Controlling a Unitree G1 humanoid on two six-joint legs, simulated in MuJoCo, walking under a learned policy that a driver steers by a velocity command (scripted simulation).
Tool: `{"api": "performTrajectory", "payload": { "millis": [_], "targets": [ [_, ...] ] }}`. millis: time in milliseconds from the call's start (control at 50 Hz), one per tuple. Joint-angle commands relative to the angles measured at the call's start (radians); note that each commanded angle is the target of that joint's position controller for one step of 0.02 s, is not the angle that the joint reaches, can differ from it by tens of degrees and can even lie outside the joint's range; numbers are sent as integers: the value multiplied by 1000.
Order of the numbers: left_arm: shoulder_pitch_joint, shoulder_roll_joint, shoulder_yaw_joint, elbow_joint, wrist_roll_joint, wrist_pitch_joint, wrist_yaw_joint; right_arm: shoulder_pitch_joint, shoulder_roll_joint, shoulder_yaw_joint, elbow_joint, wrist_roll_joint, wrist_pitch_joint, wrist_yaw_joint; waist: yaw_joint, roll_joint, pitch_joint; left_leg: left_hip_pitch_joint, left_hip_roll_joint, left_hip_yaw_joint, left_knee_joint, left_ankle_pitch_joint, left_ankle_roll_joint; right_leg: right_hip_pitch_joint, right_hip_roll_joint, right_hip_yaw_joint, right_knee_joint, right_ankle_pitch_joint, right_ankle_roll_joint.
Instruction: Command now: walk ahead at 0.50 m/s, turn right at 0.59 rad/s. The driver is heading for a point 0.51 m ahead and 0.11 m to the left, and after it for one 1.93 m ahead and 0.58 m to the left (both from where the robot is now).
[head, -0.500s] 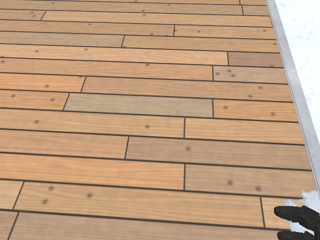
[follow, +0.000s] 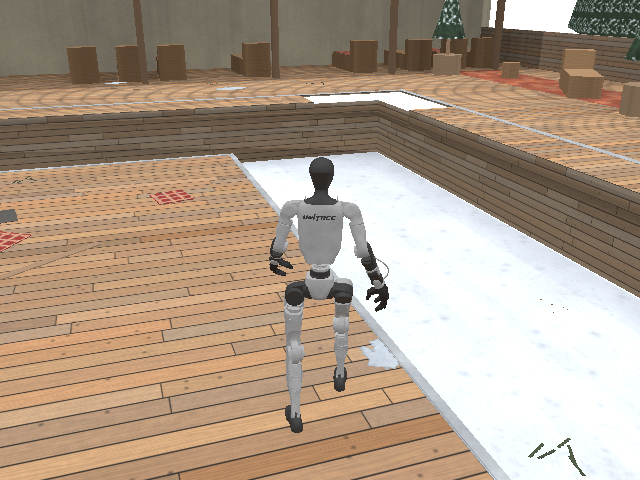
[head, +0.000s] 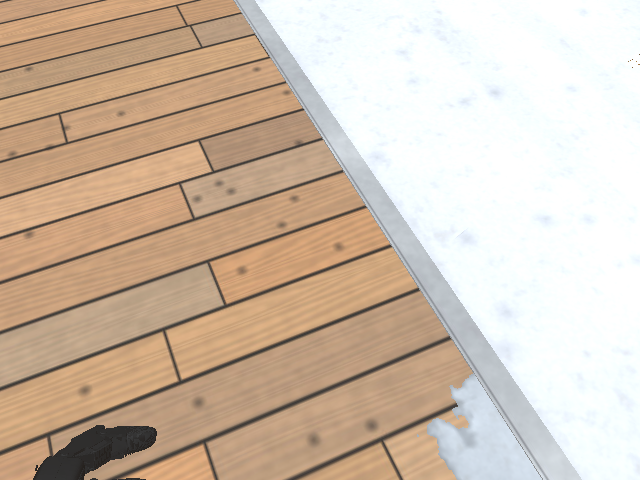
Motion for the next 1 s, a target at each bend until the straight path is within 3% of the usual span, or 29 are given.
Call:
{"api": "performTrajectory", "payload": {
  "millis": [20,40,60,80,100,120,140,160,200,240,280,380,480,540,560,580,600,620,640,660,680,700,720,780,840,880,940,960,1000],
  "targets": [
    [268,183,90,0,-2,-2,12,-52,-187,-42,-65,10,5,-18,221,91,-179,-146,182,-18,425,1091,102,468,119,-65,-82,33,-95],
    [377,274,115,22,-10,4,32,-23,-94,-12,-92,-42,2,-19,222,-98,-272,-442,109,-15,759,450,56,774,-93,242,-67,196,-168],
    [325,327,112,-18,-16,-12,24,25,-41,17,-147,-45,-27,-3,144,-263,-438,-785,-88,-203,1064,-170,18,1028,-293,814,-237,-40,-369],
    [335,241,94,-19,-11,-20,20,-67,-129,-6,-142,-13,-56,14,211,-105,-423,-886,-21,-335,1097,-93,41,998,-276,773,-299,-161,-311],
    [305,189,78,-2,-5,-28,21,-111,-128,-3,-148,16,-67,22,196,-71,-282,-905,22,-309,1047,-3,63,856,-254,624,-312,-147,-267],
    [248,158,66,-3,-5,-33,25,-123,-110,2,-130,6,-69,15,154,47,-191,-864,71,-300,980,79,60,700,-228,527,-328,-62,-227],
    [189,120,53,-8,4,-37,27,-117,-112,-2,-119,-6,-60,10,119,25,-146,-807,104,-299,914,125,54,590,-195,439,-344,52,-207],
    [154,97,43,-16,17,-40,31,-80,-109,-3,-103,-5,-46,13,87,-20,-128,-742,122,-300,901,154,46,508,-172,382,-372,116,-199],
    [145,95,44,7,19,-59,33,-45,-82,-1,-80,-6,-18,9,65,-30,-106,-696,127,-285,863,182,26,429,-155,293,-419,202,-196],
    [166,114,51,36,23,-74,38,-82,-64,3,-83,-7,-1,0,72,-16,-59,-741,126,-282,807,254,10,412,-147,211,-451,272,-185],
    [185,107,49,61,30,-77,47,-126,-57,5,-89,-5,5,-1,87,-14,-29,-797,123,-296,726,352,3,444,-134,141,-456,323,-160],
    [193,113,51,91,32,-78,58,-215,-23,13,-99,6,-3,22,130,-17,22,-784,77,-293,477,562,19,502,-134,9,-492,272,-111],
    [247,128,66,141,7,-51,67,-319,9,27,-150,2,-10,59,175,10,77,-856,57,-234,322,476,65,689,-201,-39,-449,385,-104],
    [235,169,81,136,-3,-30,81,-281,-32,9,-176,4,-2,70,138,-48,11,-737,-13,-151,302,318,126,753,-207,-81,-311,762,-75],
    [226,181,84,133,-5,-24,86,-219,-65,-7,-172,3,4,66,100,-70,-41,-643,-51,-128,305,268,153,760,-200,-94,-208,917,-62],
    [208,179,81,129,-7,-20,90,-92,-113,-31,-151,3,7,58,26,-68,-116,-460,-91,-121,275,280,184,710,-174,-121,-26,953,-37],
    [201,163,70,119,-5,-26,95,63,-174,-59,-126,6,12,42,-57,-10,-208,-170,-54,-233,225,350,232,527,-130,-132,239,753,2],
    [312,49,32,79,25,-46,77,131,-275,-83,-118,3,8,31,17,257,-329,212,217,-747,182,229,435,84,63,-97,657,-44,82],
    [264,57,21,79,19,-76,62,141,-196,-56,-117,1,-3,39,-11,211,-438,318,282,-1029,25,146,475,-66,141,111,782,-470,73],
    [167,113,38,55,-26,-97,49,113,-134,-38,-113,-10,-5,38,-37,159,-316,246,261,-884,-9,146,409,-157,70,153,781,-423,47],
    [115,111,32,36,-22,-111,49,39,-121,-33,-128,-2,-6,38,-6,82,-201,102,220,-761,-16,199,373,-164,21,136,682,-342,32],
    [86,107,37,32,3,-116,54,-25,-98,-27,-134,3,-4,37,30,32,-118,-32,183,-676,-28,293,352,-141,-11,116,589,-302,36],
    [99,111,45,34,14,-109,57,-64,-76,-19,-149,-9,-5,31,65,49,-93,-130,156,-619,-48,378,346,-73,-35,116,538,-264,45],
    [156,82,36,37,35,-74,59,-115,-96,-21,-175,-14,-7,17,112,74,-67,-292,121,-535,-98,499,361,5,-41,91,416,-203,104],
    [68,45,17,11,38,-64,66,-110,-127,-32,-171,-8,0,-4,87,93,-45,-387,60,-442,-100,481,325,55,-10,64,191,-25,146],
    [-10,30,11,-6,28,-68,62,-91,-129,-35,-163,3,12,-12,51,120,-49,-400,29,-423,-78,429,292,113,28,56,35,117,159],
    [-50,44,17,-22,8,-78,53,-42,-109,-31,-147,1,37,-20,27,137,-74,-327,50,-498,-2,341,272,149,55,87,-72,147,151],
    [-49,61,25,-31,-1,-79,46,-42,-105,-30,-154,4,39,-21,35,130,-69,-305,69,-538,36,316,261,151,52,106,-108,140,139],
    [-2,84,44,-29,-2,-88,41,-67,-105,-31,-167,-1,41,-21,74,135,-77,-305,81,-595,113,277,239,229,54,99,-145,98,104]
  ]
}}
